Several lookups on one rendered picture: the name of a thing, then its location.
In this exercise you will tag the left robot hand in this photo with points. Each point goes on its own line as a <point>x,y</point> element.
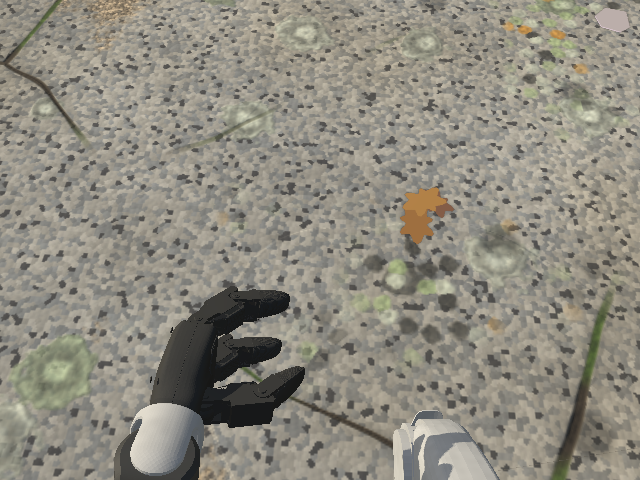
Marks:
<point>195,359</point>

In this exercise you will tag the robot left forearm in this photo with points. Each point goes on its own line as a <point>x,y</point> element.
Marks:
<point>164,443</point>

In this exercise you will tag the robot right thigh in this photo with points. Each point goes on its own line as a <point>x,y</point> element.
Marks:
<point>438,449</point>

